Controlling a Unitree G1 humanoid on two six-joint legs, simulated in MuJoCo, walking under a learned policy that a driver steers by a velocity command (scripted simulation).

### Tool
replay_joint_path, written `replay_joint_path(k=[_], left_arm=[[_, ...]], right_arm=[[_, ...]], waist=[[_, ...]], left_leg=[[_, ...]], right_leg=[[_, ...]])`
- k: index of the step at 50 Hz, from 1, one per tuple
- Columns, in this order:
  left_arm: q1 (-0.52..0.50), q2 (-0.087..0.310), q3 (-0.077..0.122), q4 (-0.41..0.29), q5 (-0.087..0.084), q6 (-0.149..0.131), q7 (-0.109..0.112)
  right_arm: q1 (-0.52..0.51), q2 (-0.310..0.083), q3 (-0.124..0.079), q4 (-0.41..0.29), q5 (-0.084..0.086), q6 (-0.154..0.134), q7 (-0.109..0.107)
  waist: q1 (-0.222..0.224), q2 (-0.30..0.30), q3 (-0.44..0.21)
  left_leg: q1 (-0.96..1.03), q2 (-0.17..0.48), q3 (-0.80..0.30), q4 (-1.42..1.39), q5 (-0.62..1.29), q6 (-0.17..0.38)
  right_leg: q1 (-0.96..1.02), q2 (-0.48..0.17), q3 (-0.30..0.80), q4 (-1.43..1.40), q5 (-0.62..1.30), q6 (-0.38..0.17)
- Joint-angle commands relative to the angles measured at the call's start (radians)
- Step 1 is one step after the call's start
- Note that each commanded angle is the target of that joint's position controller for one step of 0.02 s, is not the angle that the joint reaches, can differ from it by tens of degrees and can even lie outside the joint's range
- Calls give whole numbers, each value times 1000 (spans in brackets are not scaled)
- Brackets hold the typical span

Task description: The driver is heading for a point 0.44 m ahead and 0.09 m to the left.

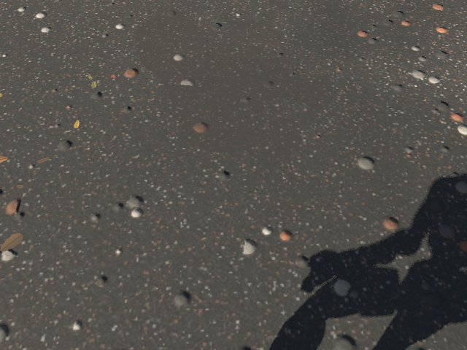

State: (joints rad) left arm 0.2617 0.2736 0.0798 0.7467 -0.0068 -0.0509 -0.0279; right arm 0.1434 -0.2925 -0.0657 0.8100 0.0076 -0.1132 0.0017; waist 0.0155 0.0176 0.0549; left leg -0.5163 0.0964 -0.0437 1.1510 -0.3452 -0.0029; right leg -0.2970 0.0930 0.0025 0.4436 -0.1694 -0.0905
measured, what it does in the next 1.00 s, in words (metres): walks ahead: left foot, then right foot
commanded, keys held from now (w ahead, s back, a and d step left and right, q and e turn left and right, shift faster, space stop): w+q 0.34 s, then no key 0.66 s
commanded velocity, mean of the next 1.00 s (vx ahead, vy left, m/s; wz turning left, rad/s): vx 0.28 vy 0.00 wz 0.10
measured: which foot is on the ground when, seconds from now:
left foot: up 0.00-0.34, down 0.36-1.00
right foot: down 0.00-0.38, up 0.40-0.80, down 0.82-1.00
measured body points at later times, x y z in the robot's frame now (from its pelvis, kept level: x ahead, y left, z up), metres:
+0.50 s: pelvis +0.28 +0.09 -0.01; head +0.32 +0.10 +0.44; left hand +0.34 +0.37 -0.13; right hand +0.46 -0.16 -0.11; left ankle +0.34 +0.17 -0.74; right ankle +0.19 -0.06 -0.64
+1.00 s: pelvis +0.41 +0.08 +0.00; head +0.43 +0.07 +0.45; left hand +0.51 +0.36 -0.11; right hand +0.56 -0.16 -0.14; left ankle +0.34 +0.16 -0.74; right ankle +0.47 -0.05 -0.74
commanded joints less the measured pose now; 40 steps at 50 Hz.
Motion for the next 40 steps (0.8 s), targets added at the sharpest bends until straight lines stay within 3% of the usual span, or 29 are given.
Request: replay_joint_path(k=[1,5,8,13,15,16,17,18,19,20,21,22,23,24,26,28,32,37,39,40], left_arm=[[-23,121,25,-73,5,-29,17],[26,136,23,-40,5,-33,30],[51,148,22,-14,8,-40,29],[82,156,28,36,4,-28,32],[57,170,33,35,1,-17,41],[43,182,36,30,2,-11,46],[24,189,36,24,2,-2,52],[22,174,27,15,4,4,60],[85,118,3,-12,33,-8,64],[192,41,-25,5,27,-31,44],[125,145,-5,13,-7,-52,29],[21,153,-4,-22,-29,-57,24],[-26,145,-6,-25,-17,-54,30],[-47,151,2,-31,5,-42,40],[19,117,0,-19,7,-11,49],[53,89,-7,-9,9,5,60],[-1,71,-13,-8,14,15,65],[-98,80,-7,-22,8,19,61],[-96,80,-5,-20,11,16,58],[-78,77,-5,-13,17,10,56]], right_arm=[[66,-78,-21,-28,-12,14,0],[-49,-49,-3,-54,-3,21,7],[-124,-45,6,-72,11,17,19],[-183,-60,7,-116,18,12,50],[-147,-73,1,-121,15,12,61],[-96,-92,-8,-113,11,15,61],[4,-121,-27,-92,8,19,58],[138,-166,-50,-62,0,21,49],[253,-260,-69,-57,-14,23,36],[252,-241,-57,-52,-5,24,39],[247,-175,-39,-61,3,30,38],[178,-143,-29,-77,-1,34,32],[119,-119,-18,-83,-3,36,32],[88,-95,-10,-86,-7,34,28],[47,-90,-3,-83,-21,34,27],[30,-106,-7,-73,-25,27,22],[14,-112,-7,-51,-17,49,5],[39,-97,4,-5,-21,74,3],[26,-87,10,6,-15,81,3],[19,-77,15,11,-7,83,2]], waist=[[-39,-47,-108],[14,-75,-63],[54,-83,-27],[69,-75,22],[37,-91,-6],[10,-109,-51],[-47,-110,-117],[-116,-71,-192],[-116,113,-327],[-60,291,-471],[-113,134,-454],[-108,76,-318],[-79,-33,-210],[-55,-38,-169],[5,18,-151],[26,45,-161],[6,54,-192],[-37,67,-148],[-22,69,-132],[0,57,-128]], left_leg=[[-95,45,0,-105,105,-27],[-119,39,22,-359,367,-33],[-98,13,40,-500,502,-11],[-195,-21,27,-588,391,48],[-144,-53,54,-600,300,79],[-63,-88,87,-593,256,96],[77,-132,123,-604,245,118],[302,-135,88,-634,330,150],[631,93,-223,-594,575,253],[891,297,-688,-733,625,437],[860,261,-607,-749,599,383],[730,229,-440,-741,669,337],[566,192,-326,-757,760,303],[452,165,-268,-779,810,283],[308,123,-188,-828,877,282],[275,103,-121,-846,962,282],[295,59,-38,-847,912,234],[349,76,-81,-832,711,214],[357,79,-108,-791,647,202],[343,60,-108,-761,589,173]], right_leg=[[127,-273,246,-230,341,-203],[133,-237,119,-267,317,-144],[163,-252,80,-298,204,-119],[365,-334,45,-249,284,-94],[413,-344,13,-172,498,-67],[423,-336,-6,-98,684,-52],[410,-311,-40,45,842,-31],[302,-263,-72,265,829,8],[20,-172,-97,625,401,65],[-296,15,9,938,-433,122],[-358,-59,134,996,-421,104],[-395,-105,107,961,-368,97],[-382,-149,79,879,-322,100],[-327,-177,73,800,-291,102],[-207,-187,66,713,-254,116],[-179,-183,54,610,-183,135],[-133,-178,41,381,14,150],[-109,-164,47,201,37,141],[-65,-151,41,103,28,122],[3,-145,35,-5,129,105]])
